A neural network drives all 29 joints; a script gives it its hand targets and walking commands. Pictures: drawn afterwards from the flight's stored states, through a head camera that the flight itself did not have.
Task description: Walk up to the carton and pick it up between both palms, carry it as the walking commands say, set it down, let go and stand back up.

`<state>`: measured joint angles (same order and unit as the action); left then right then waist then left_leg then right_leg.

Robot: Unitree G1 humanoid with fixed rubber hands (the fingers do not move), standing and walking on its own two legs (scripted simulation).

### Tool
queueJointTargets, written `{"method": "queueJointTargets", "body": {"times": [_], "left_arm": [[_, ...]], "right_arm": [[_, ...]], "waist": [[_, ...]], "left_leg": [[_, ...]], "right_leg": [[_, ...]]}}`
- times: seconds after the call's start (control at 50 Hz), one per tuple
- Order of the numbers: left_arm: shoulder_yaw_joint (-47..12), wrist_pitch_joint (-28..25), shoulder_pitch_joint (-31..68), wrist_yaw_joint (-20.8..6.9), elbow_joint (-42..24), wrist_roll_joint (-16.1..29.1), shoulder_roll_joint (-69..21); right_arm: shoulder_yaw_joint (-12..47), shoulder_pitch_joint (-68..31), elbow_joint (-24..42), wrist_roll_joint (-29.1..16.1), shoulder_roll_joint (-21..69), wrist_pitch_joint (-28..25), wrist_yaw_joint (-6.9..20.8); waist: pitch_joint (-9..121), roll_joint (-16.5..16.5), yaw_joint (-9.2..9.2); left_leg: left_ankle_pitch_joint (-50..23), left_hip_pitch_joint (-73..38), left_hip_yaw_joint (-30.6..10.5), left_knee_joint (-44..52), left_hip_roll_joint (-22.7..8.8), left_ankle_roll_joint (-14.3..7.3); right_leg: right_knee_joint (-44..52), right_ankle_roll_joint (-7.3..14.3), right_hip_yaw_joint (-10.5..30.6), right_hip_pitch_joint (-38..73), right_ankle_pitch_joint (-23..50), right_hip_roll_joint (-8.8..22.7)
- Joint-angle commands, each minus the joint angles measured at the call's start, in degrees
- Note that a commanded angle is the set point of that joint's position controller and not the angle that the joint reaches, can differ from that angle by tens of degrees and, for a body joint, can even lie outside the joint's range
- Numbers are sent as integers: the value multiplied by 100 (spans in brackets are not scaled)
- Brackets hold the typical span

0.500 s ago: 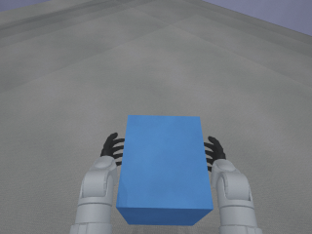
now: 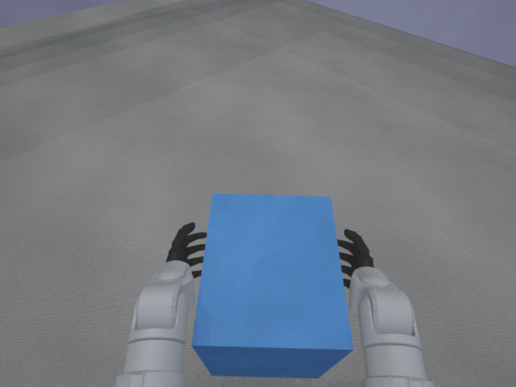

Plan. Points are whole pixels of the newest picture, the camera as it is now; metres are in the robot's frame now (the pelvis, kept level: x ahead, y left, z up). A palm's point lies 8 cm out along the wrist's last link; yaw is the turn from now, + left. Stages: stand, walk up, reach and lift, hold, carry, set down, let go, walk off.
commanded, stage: carry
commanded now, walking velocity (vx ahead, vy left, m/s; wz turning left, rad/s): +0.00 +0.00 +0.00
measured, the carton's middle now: (268, 291) +0.29 +0.00 -0.04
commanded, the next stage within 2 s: none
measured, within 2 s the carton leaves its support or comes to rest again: neither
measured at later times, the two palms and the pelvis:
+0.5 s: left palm (185, 260) +0.29 +0.13 +0.06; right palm (375, 269) +0.28 -0.16 +0.06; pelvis +0.01 -0.01 +0.00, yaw -2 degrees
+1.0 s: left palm (258, 279) +0.27 +0.02 +0.05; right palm (461, 302) +0.23 -0.27 +0.06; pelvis +0.00 -0.11 -0.02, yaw -3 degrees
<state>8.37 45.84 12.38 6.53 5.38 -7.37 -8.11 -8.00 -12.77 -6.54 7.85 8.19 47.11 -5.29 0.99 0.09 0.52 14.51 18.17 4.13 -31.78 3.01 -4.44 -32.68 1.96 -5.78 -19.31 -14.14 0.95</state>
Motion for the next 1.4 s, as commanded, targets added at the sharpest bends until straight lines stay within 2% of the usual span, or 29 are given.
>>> {"method": "queueJointTargets", "body": {"times": [0.0, 0.28, 0.32, 0.34, 0.38, 0.42, 0.46, 0.56, 0.6, 0.66, 0.74, 0.84, 0.88, 0.92, 0.96, 0.98, 1.0, 1.02, 1.04, 1.06, 1.08, 1.1, 1.16, 1.18, 1.2, 1.22, 1.26, 1.34, 1.38], "left_arm": [[-3849, -353, 3572, -1342, -1009, 1440, -5325], [-3972, -341, 3814, -1403, -981, 1494, -5436], [-4009, -365, 4086, -1386, -1228, 1601, -5478], [-4190, -189, 3826, -1136, -2721, 2256, -5449], [-4097, 160, 3574, -980, -2736, 2191, -5376], [-4228, 594, 3496, -631, -3884, 2637, -5221], [-4077, 1020, 2438, -570, -3144, 2274, -5012], [-4225, 1526, 2428, -441, -3665, 2403, -5021], [-4133, 1626, 2463, -392, -3720, 2409, -4996], [-4066, 1768, 2409, -360, -3731, 2405, -5088], [-3950, 1880, 2218, -285, -3739, 2313, -5052], [-3959, 1909, 2479, -243, -3873, 2331, -5047], [-3970, 1894, 2548, -236, -3913, 2320, -5098], [-3947, 1860, 2622, -217, -3996, 2334, -5045], [-3900, 1843, 2604, -242, -3977, 2274, -5098], [-3803, 1850, 2382, -252, -3814, 2149, -5136], [-3811, 1828, 2430, -242, -3936, 2111, -5152], [-3757, 1849, 2407, -222, -3939, 2006, -4980], [-3960, 1826, 2733, -255, -4147, 2129, -5164], [-4199, 1806, 3081, -312, -4283, 2318, -5255], [-4245, 1787, 2787, -323, -4354, 2397, -5086], [-4098, 1793, 2366, -274, -4067, 2311, -5091], [-4041, 1789, 2083, -234, -4129, 2221, -5101], [-4016, 1808, 2002, -205, -4114, 2239, -5047], [-3958, 1809, 1915, -209, -4053, 2270, -4877], [-3787, 1737, 1766, -236, -3869, 2102, -4966], [-3718, 1753, 1575, -311, -3699, 2086, -5091], [-3748, 1512, 2141, -358, -4287, 2243, -5339], [-3727, 1493, 2172, -362, -4243, 2243, -5386]], "right_arm": [[3644, -3577, 1067, -1516, 5237, -372, 1210], [3512, -3624, 894, -1467, 5246, -378, 1236], [3544, -4012, 1194, -1587, 5151, -396, 1215], [3912, -3366, 2507, -2176, 5399, -238, 1039], [3801, -3371, 2779, -2157, 5197, 41, 881], [3781, -3225, 3922, -2555, 4983, 437, 527], [3790, -2350, 3339, -2183, 4874, 856, 426], [3735, -2047, 3713, -2108, 4844, 1366, 287], [3747, -2109, 3717, -2104, 4900, 1505, 224], [3822, -2252, 4012, -2166, 4928, 1631, 185], [3859, -2282, 4037, -2304, 4997, 1728, 174], [3752, -2142, 3863, -2320, 4995, 1762, 173], [3803, -2232, 3944, -2354, 5083, 1746, 196], [3874, -2364, 4019, -2410, 5077, 1726, 189], [3974, -2597, 4218, -2455, 5061, 1691, 197], [4091, -2683, 4370, -2515, 5077, 1678, 202], [4074, -2370, 4275, -2572, 5168, 1666, 216], [3982, -2133, 4232, -2614, 5131, 1669, 225], [3819, -2299, 4242, -2655, 5308, 1580, 248], [3592, -2350, 4252, -2555, 5415, 1508, 236], [3511, -2001, 4117, -2281, 5213, 1591, 216], [3656, -1990, 4102, -2344, 5183, 1697, 237], [3948, -1949, 4279, -2389, 5025, 1681, 226], [3959, -1944, 4315, -2399, 4965, 1725, 175], [4010, -1939, 4534, -2317, 4840, 1741, 134], [4369, -2469, 4844, -2444, 4903, 1741, 181], [4261, -2338, 4430, -2450, 5052, 1710, 227], [4464, -2865, 4730, -2752, 5372, 1558, 342], [4397, -2867, 4706, -2729, 5338, 1542, 329]], "waist": [[2975, -65, -18], [2930, -104, -27], [2964, -85, -26], [3005, -104, -33], [3058, -230, -23], [3017, -370, -8], [3209, -346, 4], [3082, -821, -17], [2875, -588, -32], [3022, 179, 19], [2806, 170, 87], [2700, -685, 66], [2637, -125, 62], [2490, 759, 96], [2441, 956, 93], [2293, 900, 129], [2399, 698, 267], [2287, 84, 435], [2409, -2852, 393], [2189, -3453, 145], [2270, -2110, -26], [2400, -1262, -100], [2494, -1717, -104], [2728, -890, -115], [2666, 1563, 5], [2907, 2474, -86], [2562, 1015, -111], [2768, 1217, -189], [2794, 1054, -219]], "left_leg": [[-2064, -970, -1014, 507, -1204, -50], [-1479, -733, -988, 524, -1195, -64], [-1590, -904, -1085, 569, -1287, -19], [-1720, -939, -1129, 552, -1406, -28], [-2068, -1056, -1315, 538, -1735, -119], [-2503, -1160, -1554, 563, -1963, -157], [-2693, -1372, -1583, 359, -2108, -270], [-3286, -1251, -1660, 187, -2408, -295], [-2521, -732, -1533, 174, -2302, -159], [-948, -124, -852, -552, -1681, 225], [-290, -113, -993, -565, -1723, 197], [-414, -166, -1496, -369, -2135, 52], [-34, 62, -1104, -664, -1864, 218], [1751, 507, -185, -1006, -1175, 423], [1986, 240, 333, -1262, -798, 529], [1951, -325, 447, -1040, -819, 457], [1982, -1603, 493, -255, -967, 242], [1554, -2379, 409, 1322, -1410, -285], [850, -1931, -2282, 1980, -3349, -918], [-351, -1065, -3591, 1389, -4395, -1288], [-1475, -700, -2708, 878, -3632, -697], [-2148, -815, -1528, 377, -3012, -3], [-2837, -519, -46, -705, -1862, 767], [-1009, 588, 57, -1242, -1614, 900], [2445, 2292, 519, -2670, -922, 1285], [2893, 2285, -80, -3431, -844, 1052], [2268, 2149, -211, -3980, -862, 968], [1832, 1940, -70, -3385, -890, 871], [1868, 1551, -9, -2762, -816, 761]], "right_leg": [[319, 154, 811, 1061, 1349, 954], [566, 170, 878, 1205, 1308, 913], [486, 176, 873, 1077, 1094, 819], [346, 146, 868, 1041, 988, 716], [111, 31, 728, 765, 942, 601], [6, -49, 608, 552, 676, 498], [-109, -55, 553, 408, 833, 449], [-131, -46, 422, 30, 172, 234], [62, 15, 535, 271, 536, 314], [171, 350, 1343, 895, 2735, 1093], [133, 437, 1436, 487, 2492, 1155], [-15, 104, 1420, 53, 1826, 896], [328, 52, 1668, 353, 2417, 1109], [1284, -240, 1999, 763, 2546, 1428], [1961, -744, 1717, 782, 2168, 1301], [2157, -1262, 1396, 239, 2025, 1083], [1953, -2170, 750, -608, 2896, 671], [511, -3015, -137, -1077, 3313, -143], [-2855, -2563, 151, -1390, 379, -584], [-4347, -1429, 1785, -1859, -1428, 167], [-3766, -657, 2182, -1256, -1822, 358], [-2217, -348, 1595, -977, -1535, 358], [998, -297, 38, 612, -41, -199], [1139, -179, 630, 1752, 1010, 450], [857, 253, 2485, 2755, 4266, 2199], [490, 877, 2977, 2297, 5263, 2299], [509, 680, 2063, 1850, 4480, 1695], [143, 918, 1402, 2359, 4286, 1372], [338, 1174, 1635, 2170, 3782, 1504]]}}
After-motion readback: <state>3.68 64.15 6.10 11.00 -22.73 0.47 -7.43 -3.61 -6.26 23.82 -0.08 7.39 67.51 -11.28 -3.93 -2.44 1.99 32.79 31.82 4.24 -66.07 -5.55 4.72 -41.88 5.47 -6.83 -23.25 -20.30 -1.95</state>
